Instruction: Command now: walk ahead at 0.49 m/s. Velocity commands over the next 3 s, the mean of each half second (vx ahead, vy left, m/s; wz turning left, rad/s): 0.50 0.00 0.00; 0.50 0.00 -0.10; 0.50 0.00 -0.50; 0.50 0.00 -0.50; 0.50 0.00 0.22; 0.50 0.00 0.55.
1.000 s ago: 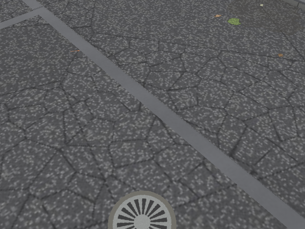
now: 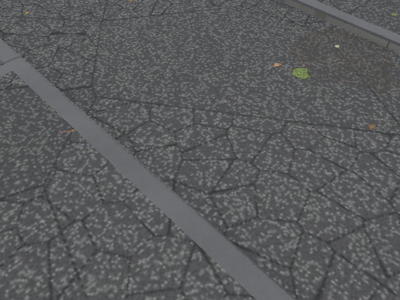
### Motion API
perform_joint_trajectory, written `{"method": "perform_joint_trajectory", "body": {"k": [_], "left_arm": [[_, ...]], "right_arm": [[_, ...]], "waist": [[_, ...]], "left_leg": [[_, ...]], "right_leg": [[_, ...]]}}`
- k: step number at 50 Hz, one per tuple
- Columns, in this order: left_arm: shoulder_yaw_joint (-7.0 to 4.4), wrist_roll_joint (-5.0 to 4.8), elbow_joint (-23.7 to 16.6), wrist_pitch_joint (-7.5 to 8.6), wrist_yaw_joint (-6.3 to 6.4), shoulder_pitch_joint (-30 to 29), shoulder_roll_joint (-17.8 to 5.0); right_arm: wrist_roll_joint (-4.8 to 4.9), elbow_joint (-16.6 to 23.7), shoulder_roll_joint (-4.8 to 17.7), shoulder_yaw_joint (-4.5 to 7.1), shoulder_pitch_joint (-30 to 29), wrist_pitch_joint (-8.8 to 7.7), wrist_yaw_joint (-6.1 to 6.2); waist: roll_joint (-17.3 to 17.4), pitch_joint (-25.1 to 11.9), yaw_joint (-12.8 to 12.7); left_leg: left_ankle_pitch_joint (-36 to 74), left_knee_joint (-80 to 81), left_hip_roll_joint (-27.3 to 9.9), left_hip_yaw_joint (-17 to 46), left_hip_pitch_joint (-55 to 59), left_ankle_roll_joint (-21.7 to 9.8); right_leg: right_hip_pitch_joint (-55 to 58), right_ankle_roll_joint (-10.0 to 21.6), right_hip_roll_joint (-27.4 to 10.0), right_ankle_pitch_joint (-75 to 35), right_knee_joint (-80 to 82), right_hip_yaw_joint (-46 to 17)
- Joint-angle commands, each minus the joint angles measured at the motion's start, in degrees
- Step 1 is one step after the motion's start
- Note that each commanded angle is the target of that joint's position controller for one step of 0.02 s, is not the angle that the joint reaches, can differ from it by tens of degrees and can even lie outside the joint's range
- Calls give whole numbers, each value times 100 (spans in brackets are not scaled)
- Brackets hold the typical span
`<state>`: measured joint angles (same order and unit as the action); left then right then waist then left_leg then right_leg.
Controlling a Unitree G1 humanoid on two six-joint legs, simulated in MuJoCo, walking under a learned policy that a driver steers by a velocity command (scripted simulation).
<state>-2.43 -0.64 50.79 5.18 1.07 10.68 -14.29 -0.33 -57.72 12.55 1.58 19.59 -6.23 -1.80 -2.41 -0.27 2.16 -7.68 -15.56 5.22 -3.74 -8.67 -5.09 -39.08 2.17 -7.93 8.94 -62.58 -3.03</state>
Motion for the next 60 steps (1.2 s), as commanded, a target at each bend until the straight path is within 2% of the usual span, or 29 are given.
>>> {"method": "perform_joint_trajectory", "body": {"k": [1, 5, 10, 12, 13, 14, 15, 16, 17, 18, 19, 20, 21, 23, 26, 32, 38, 40, 41, 42, 43, 44, 45, 46, 48, 50, 53, 56, 60], "left_arm": [[-62, 48, -265, 8, 10, 49, -224], [-22, -14, -491, 60, -78, -816, -147], [-1, -70, -784, 124, -267, -1425, -217], [-49, -68, -781, 170, -315, -1176, -357], [-125, -61, -682, 186, -314, -744, -493], [-276, -56, -379, 193, -287, 220, -754], [-420, 10, -142, 188, -236, 1409, -1263], [-508, 55, 2, 152, -269, 1818, -1698], [-352, 37, -33, 162, -271, 1745, -1090], [-259, 21, -144, 174, -252, 1180, -816], [-192, 34, -264, 163, -256, 648, -655], [-140, 63, -307, 158, -285, 344, -480], [-95, 108, -281, 167, -307, 246, -342], [-106, 94, -143, 194, -323, 403, -357], [-171, 92, 10, 204, -240, 677, -601], [-168, 24, 225, 105, -109, 1157, -692], [-219, -36, 531, -24, -47, 1551, -780], [-250, -43, 546, -76, -31, 1468, -848], [-257, -42, 520, -101, -32, 1342, -893], [-217, -16, 474, -129, -43, 1207, -807], [-123, 54, 316, -122, -57, 1132, -621], [86, 21, 278, -8, -109, 1863, 151], [-11, -102, 364, 110, -115, 1695, -286], [-154, -254, 203, 144, -100, 1219, -725], [-215, -155, 129, 64, 1, 818, -661], [-246, -157, 188, -114, 5, 1052, -371], [-279, -120, 35, -259, -4, 836, -231], [-371, -80, -100, -216, -66, 509, -313], [-301, -16, -375, -194, -200, -199, -143]], "right_arm": [[23, 328, 797, 129, -176, -71, 126], [108, 218, 934, 150, 276, -14, 189], [145, 44, 987, 192, 629, 119, 217], [150, 50, 1064, 229, 535, 180, 225], [141, 86, 1086, 231, 400, 213, 226], [98, 128, 958, 182, 320, 242, 221], [-3, 300, 736, 71, 316, 229, 218], [36, 325, -70, -154, 1035, 76, 147], [185, 249, 560, -23, 798, -75, 124], [300, 447, 948, 84, 181, -158, 111], [274, 527, 945, 96, -150, -167, 150], [180, 547, 876, 132, -307, -128, 185], [146, 536, 769, 150, -196, -47, 190], [142, 488, 523, 137, -33, 96, 203], [91, 686, 542, 172, -540, 169, 226], [88, 1036, 412, 132, -1784, 116, 145], [149, 1366, 502, 104, -2573, 12, -24], [148, 1360, 640, 158, -2356, -31, -64], [144, 1268, 777, 235, -1945, -52, -54], [142, 988, 1014, 378, -1028, -61, -18], [60, 741, 1441, 515, 119, -65, 46], [-5, 612, 1874, 619, 667, -18, 53], [18, 655, 1327, 456, 605, -16, 49], [50, 707, 1050, 369, 118, -24, 67], [28, 822, 671, 260, -742, -51, 41], [-35, 745, 503, 238, -960, -101, 34], [-76, 601, 749, 342, -800, -157, 126], [-87, 494, 778, 363, -657, -176, 228], [-11, 434, 899, 389, -509, -99, 342]], "waist": [[433, 353, -221], [482, 397, 93], [551, 559, 225], [661, 415, 21], [714, 170, -255], [627, -396, -687], [7, -1339, -1079], [-1618, -2061, -722], [-1088, -2016, -866], [-741, -1157, -771], [-217, -774, -581], [-21, -440, -419], [-140, -348, -228], [-169, -209, -103], [-17, 61, -129], [-71, 333, -464], [-110, 614, -606], [-187, 446, -419], [-264, 202, -157], [-209, -312, 294], [179, -1171, 699], [1628, -2067, 429], [1491, -2167, 546], [1243, -1263, 424], [650, -404, 45], [860, -178, -248], [652, 24, -302], [537, 143, -289], [500, 355, -83]], "left_leg": [[516, 1050, -1616, 1168, -450, -924], [528, 984, -1562, 916, 22, -716], [539, 520, -1929, 1003, 923, -633], [1094, 148, -2021, 1030, 1108, -533], [2009, -361, -1916, 910, 1075, -442], [2769, -1470, -1582, 650, 813, -299], [1697, -3380, -1191, 300, -364, -71], [-1877, -5340, -110, 296, -2737, 299], [-2369, -6123, -356, 1123, -3410, 188], [-1878, -6210, -670, 1036, -3748, 78], [-1317, -5974, -981, 873, -3499, 84], [-977, -5591, -1155, 813, -3257, 117], [-750, -5318, -1303, 836, -2895, 128], [-593, -5005, -1326, 735, -2647, 190], [19, -4300, -1376, 709, -3172, 313], [1426, -2341, -1159, 464, -3104, 373], [915, -1505, -1010, 432, -3225, 168], [501, -1351, -869, 349, -2633, 39], [345, -1291, -678, 213, -1931, -39], [383, -1236, -528, 119, -699, -175], [376, -1420, -1347, 968, 1133, -518], [-743, -897, -2820, 3560, 3270, -1344], [-1140, -265, -2898, 4388, 3120, -1231], [-1029, -161, -2745, 3446, 2318, -896], [-206, 223, -2337, 2062, 667, -576], [116, 565, -2007, 1247, -89, -438], [740, 808, -1935, 566, -243, -570], [1101, 748, -1932, 136, 29, -488], [906, 613, -1832, -467, 76, -366]], "right_leg": [[-172, -125, -166, -925, 925, -17], [60, -175, 117, -1550, 2350, 221], [29, -14, 266, -952, 3118, 234], [522, 153, 398, -505, 3325, 330], [1185, 268, 578, -382, 3437, 487], [2424, 439, 735, -408, 3478, 583], [4275, 855, -285, -522, 3379, -574], [6248, 1780, -1524, 429, 4086, -3335], [6169, 1680, -1488, 915, 4537, -3906], [5402, 1374, -1299, 542, 4568, -2970], [4555, 1223, -1068, -107, 4685, -2203], [3856, 1132, -814, -539, 4879, -1671], [3444, 1052, -624, -705, 5064, -1292], [3076, 1103, -471, -1036, 5314, -915], [3096, 1159, -481, -1396, 5523, -622], [3289, 924, -267, -1156, 5661, -92], [4294, 868, -653, -1246, 5266, -132], [4400, 774, -716, -1933, 4890, -188], [4314, 710, -635, -2805, 4438, -169], [3999, 580, -339, -3369, 3461, -17], [2866, 384, 33, -2302, 1815, 208], [508, -21, 1042, 914, -405, 362], [-45, 69, 984, 2339, -1161, -579], [-401, 143, 693, 1954, -1348, -550], [60, 123, 190, 1041, -832, -322], [677, 133, -21, 632, -340, -363], [498, 58, -20, 12, 128, -298], [140, 23, 42, -1116, 906, -522], [300, 26, 103, -2057, 2172, -97]]}}
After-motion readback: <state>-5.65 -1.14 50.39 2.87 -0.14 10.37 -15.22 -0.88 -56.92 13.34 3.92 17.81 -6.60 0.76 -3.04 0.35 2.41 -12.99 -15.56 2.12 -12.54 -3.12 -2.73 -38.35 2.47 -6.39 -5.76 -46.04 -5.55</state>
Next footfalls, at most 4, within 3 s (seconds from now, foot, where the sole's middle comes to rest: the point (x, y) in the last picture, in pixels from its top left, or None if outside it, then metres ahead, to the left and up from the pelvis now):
0.30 right None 0.34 -0.16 -0.78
0.86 left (178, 264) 0.65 0.08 -0.78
1.46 right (250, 211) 0.90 -0.22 -0.83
1.92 left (238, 145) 1.26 -0.20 -0.83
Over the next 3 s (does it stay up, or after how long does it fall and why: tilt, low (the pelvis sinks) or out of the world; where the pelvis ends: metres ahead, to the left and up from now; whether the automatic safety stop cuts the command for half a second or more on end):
stays up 1.55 -0.41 -0.07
